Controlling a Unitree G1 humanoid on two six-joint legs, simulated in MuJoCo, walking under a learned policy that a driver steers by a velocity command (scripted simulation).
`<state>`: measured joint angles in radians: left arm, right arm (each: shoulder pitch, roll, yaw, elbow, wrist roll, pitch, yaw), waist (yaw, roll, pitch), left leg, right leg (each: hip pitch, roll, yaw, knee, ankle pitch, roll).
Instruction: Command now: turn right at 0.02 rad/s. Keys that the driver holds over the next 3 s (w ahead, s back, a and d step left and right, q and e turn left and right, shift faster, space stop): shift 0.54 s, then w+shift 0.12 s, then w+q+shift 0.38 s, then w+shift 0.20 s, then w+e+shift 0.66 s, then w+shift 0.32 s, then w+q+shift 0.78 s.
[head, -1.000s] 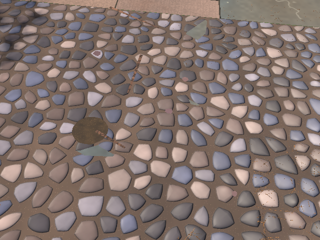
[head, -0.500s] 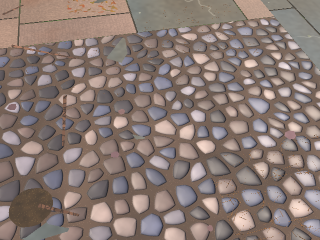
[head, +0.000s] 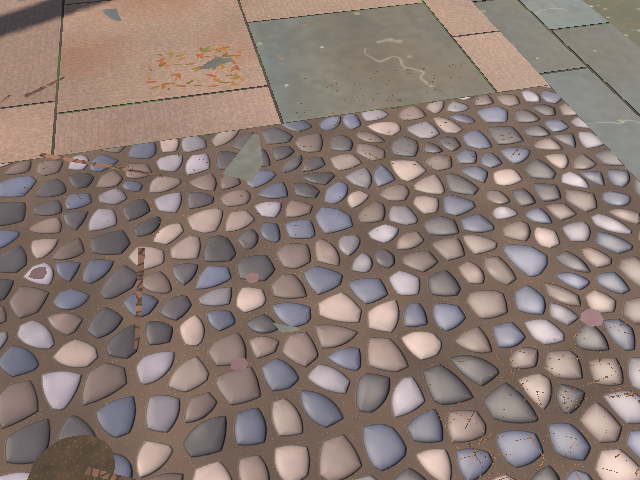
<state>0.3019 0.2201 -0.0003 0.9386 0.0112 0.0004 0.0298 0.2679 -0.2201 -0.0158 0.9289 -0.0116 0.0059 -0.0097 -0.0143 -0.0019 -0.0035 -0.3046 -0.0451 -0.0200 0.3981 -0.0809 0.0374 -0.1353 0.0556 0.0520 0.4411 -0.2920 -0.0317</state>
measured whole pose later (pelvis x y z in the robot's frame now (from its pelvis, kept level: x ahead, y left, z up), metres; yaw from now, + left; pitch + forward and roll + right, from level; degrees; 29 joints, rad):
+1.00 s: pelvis +0.22 +0.09 -0.03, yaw +12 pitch +1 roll +0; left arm 0.34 0.24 0.05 1.03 0.04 -0.10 -0.01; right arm 0.20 -0.27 -0.10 0.93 -0.02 -0.04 0.04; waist -0.02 -0.04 0.01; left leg -0.42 -0.07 0.09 0.71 -0.31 0.13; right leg -0.18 -0.08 0.00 1.14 -0.37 -0.03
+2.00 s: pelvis +1.12 +0.37 +0.00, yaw -8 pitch +2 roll +1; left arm 0.21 0.37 0.09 0.77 0.03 -0.03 -0.04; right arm 0.30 -0.30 -0.05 0.81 -0.05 -0.10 0.00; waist -0.02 -0.04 0.00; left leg -0.19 0.04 0.10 0.43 -0.28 -0.03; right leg -0.56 0.00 0.01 1.27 -0.29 -0.11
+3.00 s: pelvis +2.06 +0.27 +0.00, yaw +18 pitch +2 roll +0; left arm -0.03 0.25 -0.04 0.56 0.04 -0.06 -0.02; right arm 0.47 -0.31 -0.08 0.85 0.00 -0.06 0.02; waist -0.12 0.00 0.02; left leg 0.02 -0.19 -0.21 0.31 -0.32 0.16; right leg -0.72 -0.12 0.09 0.70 0.00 0.05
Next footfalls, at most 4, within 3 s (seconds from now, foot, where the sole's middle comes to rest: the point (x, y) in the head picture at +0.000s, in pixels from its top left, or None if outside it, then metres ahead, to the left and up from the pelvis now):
0.92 left None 0.28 0.16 -0.78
1.40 right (237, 379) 0.78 0.21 -0.78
1.82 left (139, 264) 1.14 0.50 -0.78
2.24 right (249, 175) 1.51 0.23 -0.78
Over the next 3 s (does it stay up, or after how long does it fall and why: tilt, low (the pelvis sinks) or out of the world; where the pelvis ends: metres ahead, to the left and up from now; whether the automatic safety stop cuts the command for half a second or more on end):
stays up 2.06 0.27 0.00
